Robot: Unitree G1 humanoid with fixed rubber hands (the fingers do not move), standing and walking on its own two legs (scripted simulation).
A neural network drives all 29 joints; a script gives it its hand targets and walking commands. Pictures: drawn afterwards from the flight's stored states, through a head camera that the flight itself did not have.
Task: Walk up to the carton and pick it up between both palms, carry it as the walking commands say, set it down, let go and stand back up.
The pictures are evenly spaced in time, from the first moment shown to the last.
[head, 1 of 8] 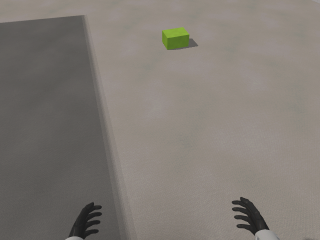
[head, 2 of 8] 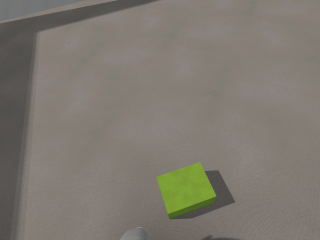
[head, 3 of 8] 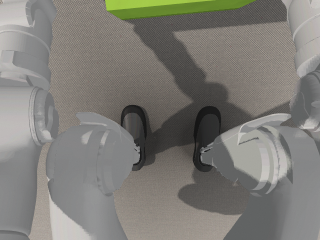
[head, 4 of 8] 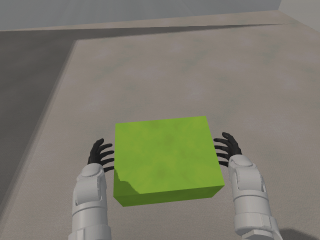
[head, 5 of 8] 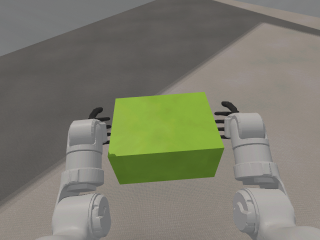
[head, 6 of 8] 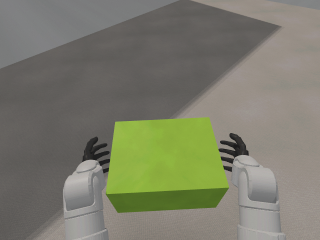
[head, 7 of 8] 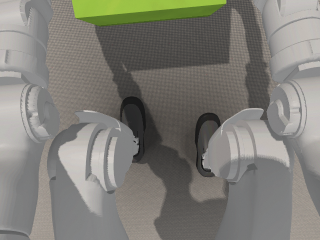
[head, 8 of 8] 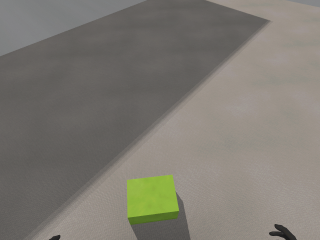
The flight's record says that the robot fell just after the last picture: no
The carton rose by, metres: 0.73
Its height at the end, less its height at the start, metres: +0.00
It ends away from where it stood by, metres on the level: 1.28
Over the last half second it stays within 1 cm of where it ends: yes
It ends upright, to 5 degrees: yes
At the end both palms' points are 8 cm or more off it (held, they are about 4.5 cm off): yes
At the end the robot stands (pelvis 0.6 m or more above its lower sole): yes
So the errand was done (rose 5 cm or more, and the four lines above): yes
